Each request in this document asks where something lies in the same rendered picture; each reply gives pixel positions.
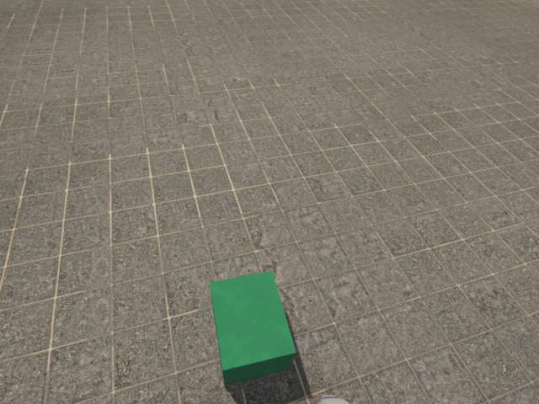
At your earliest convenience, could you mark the carton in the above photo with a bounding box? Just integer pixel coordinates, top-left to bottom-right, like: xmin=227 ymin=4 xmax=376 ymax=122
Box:
xmin=210 ymin=271 xmax=296 ymax=385

